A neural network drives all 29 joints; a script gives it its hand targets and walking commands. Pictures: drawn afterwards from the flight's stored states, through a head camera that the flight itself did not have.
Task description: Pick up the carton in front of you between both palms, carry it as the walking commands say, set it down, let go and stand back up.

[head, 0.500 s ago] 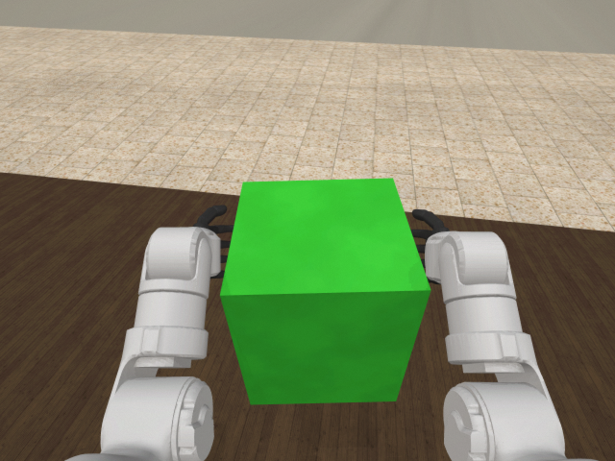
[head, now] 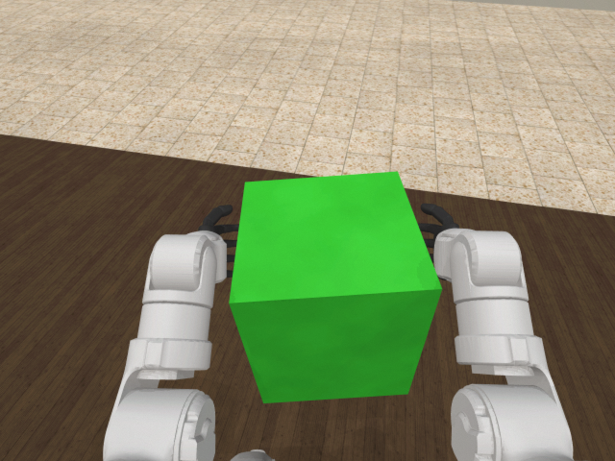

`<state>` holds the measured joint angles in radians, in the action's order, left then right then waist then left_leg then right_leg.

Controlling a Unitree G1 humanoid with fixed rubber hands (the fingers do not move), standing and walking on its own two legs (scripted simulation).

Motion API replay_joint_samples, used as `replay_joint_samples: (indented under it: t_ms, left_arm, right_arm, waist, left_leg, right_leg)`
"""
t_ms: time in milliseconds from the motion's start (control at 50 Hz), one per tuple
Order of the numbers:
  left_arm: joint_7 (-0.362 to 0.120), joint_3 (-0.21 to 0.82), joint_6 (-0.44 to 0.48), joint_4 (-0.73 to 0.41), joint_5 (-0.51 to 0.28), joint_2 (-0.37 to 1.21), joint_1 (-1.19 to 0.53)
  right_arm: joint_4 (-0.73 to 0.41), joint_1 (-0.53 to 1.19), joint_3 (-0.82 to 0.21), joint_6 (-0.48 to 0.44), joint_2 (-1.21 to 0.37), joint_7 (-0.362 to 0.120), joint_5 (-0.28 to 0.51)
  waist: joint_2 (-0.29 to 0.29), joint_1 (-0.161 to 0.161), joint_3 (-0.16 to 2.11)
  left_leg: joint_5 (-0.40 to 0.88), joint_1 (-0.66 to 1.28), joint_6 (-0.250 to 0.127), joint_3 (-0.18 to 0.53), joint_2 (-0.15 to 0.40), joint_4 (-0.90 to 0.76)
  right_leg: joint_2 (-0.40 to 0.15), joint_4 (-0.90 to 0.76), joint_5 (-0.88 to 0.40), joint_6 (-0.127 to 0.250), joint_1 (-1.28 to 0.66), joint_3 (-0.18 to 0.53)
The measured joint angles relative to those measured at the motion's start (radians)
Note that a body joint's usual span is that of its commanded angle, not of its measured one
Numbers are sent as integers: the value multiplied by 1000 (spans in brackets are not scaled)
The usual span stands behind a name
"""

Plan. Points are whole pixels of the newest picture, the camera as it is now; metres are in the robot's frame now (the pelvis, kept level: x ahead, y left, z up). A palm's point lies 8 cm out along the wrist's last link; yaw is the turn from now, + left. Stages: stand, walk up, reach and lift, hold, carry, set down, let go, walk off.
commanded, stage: carry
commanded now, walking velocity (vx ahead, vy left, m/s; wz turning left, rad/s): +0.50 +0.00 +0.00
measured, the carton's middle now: (328, 290) +0.34 +0.01 +0.03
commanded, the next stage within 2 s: none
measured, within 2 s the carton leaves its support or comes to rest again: neither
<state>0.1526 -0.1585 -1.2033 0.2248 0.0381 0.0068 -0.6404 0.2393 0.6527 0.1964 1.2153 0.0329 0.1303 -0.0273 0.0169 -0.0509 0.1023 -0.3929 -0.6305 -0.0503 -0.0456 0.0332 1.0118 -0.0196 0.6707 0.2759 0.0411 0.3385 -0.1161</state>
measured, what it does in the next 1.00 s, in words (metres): goes down: left foot 0.03 m lower, then right foot 0.05 m lower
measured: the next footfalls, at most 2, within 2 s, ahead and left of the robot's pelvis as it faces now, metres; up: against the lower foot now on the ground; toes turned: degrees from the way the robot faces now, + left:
left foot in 0.16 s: +0.22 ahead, +0.13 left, -0.03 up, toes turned +3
right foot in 0.68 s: +0.52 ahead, -0.02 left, -0.08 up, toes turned -2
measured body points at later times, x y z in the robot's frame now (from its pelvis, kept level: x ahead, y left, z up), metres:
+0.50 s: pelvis +0.24 +0.07 -0.03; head +0.30 +0.08 +0.42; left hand +0.63 +0.19 +0.07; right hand +0.61 -0.11 +0.07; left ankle +0.18 +0.12 -0.75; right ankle +0.34 -0.08 -0.71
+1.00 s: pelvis +0.53 +0.03 -0.07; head +0.58 +0.02 +0.38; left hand +0.88 +0.21 +0.01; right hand +0.91 -0.09 +0.00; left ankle +0.63 +0.19 -0.74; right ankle +0.48 -0.01 -0.80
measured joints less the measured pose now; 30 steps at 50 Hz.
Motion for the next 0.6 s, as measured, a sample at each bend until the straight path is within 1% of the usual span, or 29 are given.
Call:
replay_joint_samples:
  t_ms: [60, 120, 160, 180, 200, 220, 260, 300, 360, 420, 460, 540, 600]
  left_arm:
    - [14, -5, -5, -68, -16, -1, -11]
    - [16, -17, -1, -92, -15, 2, -37]
    - [12, -29, 2, -83, -13, -3, -53]
    - [6, -31, 9, -69, -13, -14, -66]
    - [-12, -37, 16, -53, -22, -24, -74]
    - [-21, -40, 23, -36, -24, -33, -78]
    - [-26, -44, 22, -12, -24, -35, -64]
    - [-26, -34, 13, -14, -17, -24, -47]
    - [-24, -21, 6, -63, -5, -8, -32]
    - [-21, -28, 11, -126, 6, 8, -20]
    - [-21, -38, 14, -166, 12, 18, -11]
    - [-22, -61, 10, -223, 25, 29, 3]
    - [-31, -77, 3, -216, 42, 30, 5]
  right_arm:
    - [-78, 1, 11, 4, -8, 2, -2]
    - [-124, 8, 32, 2, -19, 2, -9]
    - [-115, 27, 41, -2, -28, 2, -22]
    - [-104, 38, 44, -10, -36, 1, -32]
    - [-89, 43, 45, -23, -45, 0, -43]
    - [-77, 39, 44, -36, -58, -1, -54]
    - [-66, 12, 39, -39, -72, -2, -68]
    - [-87, -25, 34, -28, -72, -2, -62]
    - [-142, -56, 28, -25, -61, -1, -41]
    - [-185, -60, 28, -37, -58, 2, -24]
    - [-203, -56, 26, -46, -57, 4, -17]
    - [-204, -34, 15, -57, -55, 5, -8]
    - [-161, -12, -2, -60, -48, 5, -5]
  waist:
    - [-2, -12, -35]
    - [-2, -17, -43]
    - [-17, -15, -32]
    - [-16, -7, -27]
    - [-12, -2, -25]
    - [2, 9, -32]
    - [1, 27, -46]
    - [-9, 39, -63]
    - [-12, 57, -94]
    - [-11, 77, -110]
    - [-11, 92, -111]
    - [-8, 124, -90]
    - [-5, 145, -51]
  left_leg:
    - [143, -15, 4, 0, 15, -162]
    - [293, 42, 0, -18, 1, -368]
    - [408, 127, -8, -47, -6, -500]
    - [463, 130, -16, -53, -9, -480]
    - [359, 129, -38, -44, -18, -427]
    - [283, 116, -55, -45, -30, -369]
    - [245, 118, -69, -47, -35, -318]
    - [244, 146, -71, -45, -35, -326]
    - [222, 196, -76, -46, -44, -357]
    - [192, 246, -80, -49, -55, -384]
    - [166, 282, -79, -48, -63, -397]
    - [93, 364, -71, -43, -80, -404]
    - [3, 424, -61, -39, -93, -368]
  right_leg:
    - [-5, -26, 23, -20, -48, 5]
    - [-15, -12, 80, -48, -93, 11]
    - [-19, 76, 144, -59, -99, 15]
    - [-24, 162, 177, -54, -81, 22]
    - [-17, 266, 218, -52, -47, 53]
    - [-10, 368, 252, -45, -8, 83]
    - [11, 521, 280, -27, 79, 106]
    - [13, 561, 253, -20, 161, 96]
    - [-7, 494, 171, -26, 264, 91]
    - [-20, 388, 75, -32, 338, 99]
    - [-22, 306, -4, -29, 364, 104]
    - [-11, 82, -204, -12, 347, 97]
    - [13, -98, -347, 13, 281, 64]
